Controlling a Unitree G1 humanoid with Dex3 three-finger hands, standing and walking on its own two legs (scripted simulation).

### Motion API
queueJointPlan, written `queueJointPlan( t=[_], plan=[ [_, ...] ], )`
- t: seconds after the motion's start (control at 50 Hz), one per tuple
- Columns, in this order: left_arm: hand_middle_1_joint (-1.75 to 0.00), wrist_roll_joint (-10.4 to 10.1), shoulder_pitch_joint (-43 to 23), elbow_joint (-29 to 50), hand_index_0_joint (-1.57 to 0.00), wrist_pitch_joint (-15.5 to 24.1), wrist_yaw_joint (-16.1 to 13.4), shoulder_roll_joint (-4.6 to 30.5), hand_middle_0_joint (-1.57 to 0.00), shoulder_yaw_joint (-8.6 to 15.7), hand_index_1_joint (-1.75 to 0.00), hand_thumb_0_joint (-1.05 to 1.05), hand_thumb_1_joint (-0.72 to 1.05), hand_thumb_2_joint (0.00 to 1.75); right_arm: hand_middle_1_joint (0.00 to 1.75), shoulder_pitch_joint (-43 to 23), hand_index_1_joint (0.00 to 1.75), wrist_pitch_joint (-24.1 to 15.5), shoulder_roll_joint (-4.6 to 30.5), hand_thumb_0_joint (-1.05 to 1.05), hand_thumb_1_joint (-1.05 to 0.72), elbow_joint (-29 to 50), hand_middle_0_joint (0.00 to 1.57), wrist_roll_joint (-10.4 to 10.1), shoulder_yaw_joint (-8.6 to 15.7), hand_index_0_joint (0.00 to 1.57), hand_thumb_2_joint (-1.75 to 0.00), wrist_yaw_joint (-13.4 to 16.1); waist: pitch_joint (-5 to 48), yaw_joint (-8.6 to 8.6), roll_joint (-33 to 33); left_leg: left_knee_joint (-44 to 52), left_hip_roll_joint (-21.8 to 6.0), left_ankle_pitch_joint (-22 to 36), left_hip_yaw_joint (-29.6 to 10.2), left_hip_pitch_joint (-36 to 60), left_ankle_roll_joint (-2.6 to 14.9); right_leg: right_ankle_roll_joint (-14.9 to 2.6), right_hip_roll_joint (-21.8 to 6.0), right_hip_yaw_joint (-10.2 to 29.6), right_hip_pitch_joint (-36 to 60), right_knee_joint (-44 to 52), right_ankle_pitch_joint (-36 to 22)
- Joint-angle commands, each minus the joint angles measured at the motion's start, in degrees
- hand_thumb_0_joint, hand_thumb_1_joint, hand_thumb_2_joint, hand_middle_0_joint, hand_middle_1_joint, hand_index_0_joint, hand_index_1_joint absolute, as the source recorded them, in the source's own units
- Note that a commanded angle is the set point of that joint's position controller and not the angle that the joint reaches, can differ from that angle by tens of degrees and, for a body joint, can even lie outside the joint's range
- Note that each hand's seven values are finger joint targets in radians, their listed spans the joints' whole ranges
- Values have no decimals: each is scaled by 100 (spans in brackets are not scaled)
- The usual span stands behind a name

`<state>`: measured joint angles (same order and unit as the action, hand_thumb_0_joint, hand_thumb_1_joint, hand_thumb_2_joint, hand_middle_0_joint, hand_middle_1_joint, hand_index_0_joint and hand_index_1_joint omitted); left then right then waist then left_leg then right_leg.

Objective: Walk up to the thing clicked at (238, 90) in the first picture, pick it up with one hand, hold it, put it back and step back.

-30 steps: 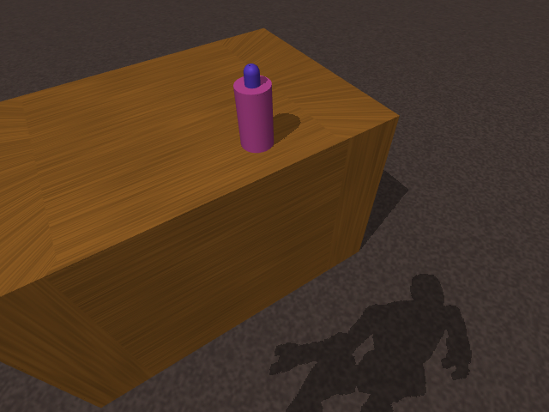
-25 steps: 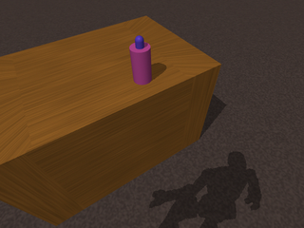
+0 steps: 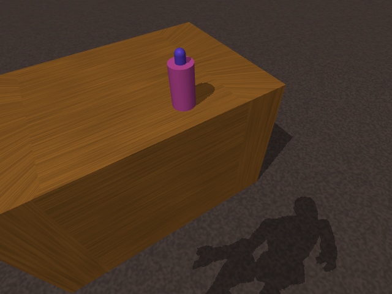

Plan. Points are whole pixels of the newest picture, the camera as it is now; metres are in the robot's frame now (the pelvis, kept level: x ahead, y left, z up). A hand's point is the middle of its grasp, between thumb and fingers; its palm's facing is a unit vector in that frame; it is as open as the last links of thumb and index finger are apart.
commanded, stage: stand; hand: right
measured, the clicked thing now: (181, 78) +0.75 +0.10 +0.02
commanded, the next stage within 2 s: walk up in 0.52 s
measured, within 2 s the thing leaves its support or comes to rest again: neither
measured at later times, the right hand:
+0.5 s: hand out of the picture +0.07 -0.25 -0.16, palm faces -0.03 +0.94 -0.34, open 7.4 cm
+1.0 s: hand (298, 281) +0.18 -0.19 -0.14, palm faces -0.23 +0.86 -0.45, open 7.4 cm
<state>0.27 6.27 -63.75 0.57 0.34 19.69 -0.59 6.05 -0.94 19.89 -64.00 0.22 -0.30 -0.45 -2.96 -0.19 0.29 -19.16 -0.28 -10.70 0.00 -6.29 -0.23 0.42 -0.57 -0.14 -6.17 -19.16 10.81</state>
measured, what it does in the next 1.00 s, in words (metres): walks ahead, turning left: left foot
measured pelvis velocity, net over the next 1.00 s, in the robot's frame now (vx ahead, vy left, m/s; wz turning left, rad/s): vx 0.09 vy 0.08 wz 0.27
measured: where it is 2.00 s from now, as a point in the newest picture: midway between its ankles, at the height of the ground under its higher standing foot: (209, 293)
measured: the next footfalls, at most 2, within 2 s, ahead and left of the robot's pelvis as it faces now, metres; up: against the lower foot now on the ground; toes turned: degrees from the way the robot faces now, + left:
left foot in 0.82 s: +0.13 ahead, +0.22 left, +0.00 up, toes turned +15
right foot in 1.28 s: +0.34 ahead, -0.11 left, +0.00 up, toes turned +34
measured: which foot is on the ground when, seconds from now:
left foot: down 0.00-0.58, up 0.60-0.80, down 0.82-1.00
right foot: down 0.00-0.82, up 0.84-1.00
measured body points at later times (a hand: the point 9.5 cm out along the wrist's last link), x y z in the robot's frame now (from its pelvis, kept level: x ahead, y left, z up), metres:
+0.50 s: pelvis +0.00 +0.00 +0.00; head +0.01 +0.00 +0.45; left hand +0.07 +0.30 -0.14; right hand +0.07 -0.30 -0.13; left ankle +0.00 +0.12 -0.75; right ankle +0.00 -0.12 -0.75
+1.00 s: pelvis +0.09 +0.08 -0.02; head +0.10 +0.12 +0.42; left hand +0.09 +0.41 -0.16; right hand +0.20 -0.24 -0.11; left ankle +0.10 +0.21 -0.75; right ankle +0.11 -0.07 -0.68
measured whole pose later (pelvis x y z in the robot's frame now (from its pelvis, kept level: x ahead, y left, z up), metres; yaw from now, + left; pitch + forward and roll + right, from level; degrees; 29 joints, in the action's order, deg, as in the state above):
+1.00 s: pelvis +0.09 +0.08 -0.02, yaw +16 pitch -3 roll +1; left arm 1.5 12.6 -50.4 -1.6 4.2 26.1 5.5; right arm 21.3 -3.7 21.3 -50.2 1.0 3.4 -1.5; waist -5.0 -1.3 6.3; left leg -34.9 0.1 -15.5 -0.4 -16.6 0.6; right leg -2.1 -4.8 -0.2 -24.7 -63.8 24.8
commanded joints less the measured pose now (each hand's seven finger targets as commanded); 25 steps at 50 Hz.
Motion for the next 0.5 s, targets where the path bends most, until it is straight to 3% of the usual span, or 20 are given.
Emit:
queueJointPlan(
  t=[0.0, 0.12, 0.48],
  plan=[
    [-30, 20, -198, 345, -20, 130, -92, 1216, -20, 248, -30, 0, 90, 90, 30, -222, 30, -100, 1204, 0, -90, 323, 20, 14, 255, 20, -90, 106, 403, 28, -46, 268, -690, 922, -537, 113, 163, -197, -674, 519, 35, 268, -892],
    [-30, 17, -187, 326, -20, 128, -81, 1210, -20, 249, -30, 0, 90, 90, 30, -182, 30, -97, 1198, 0, -90, 314, 20, 23, 240, 20, -90, 97, 334, 31, -60, 345, -676, 653, -552, -6, 166, -192, -677, 539, 48, 321, -674],
    [-30, 29, -135, 336, -20, 138, -85, 1242, -20, 250, -30, 0, 90, 90, 30, -162, 30, -97, 1204, 0, -90, 318, 20, 18, 238, 20, -90, 96, 448, 34, -80, 320, -701, 822, -566, 100, 171, -195, -704, 536, 112, 303, -826]
  ],
)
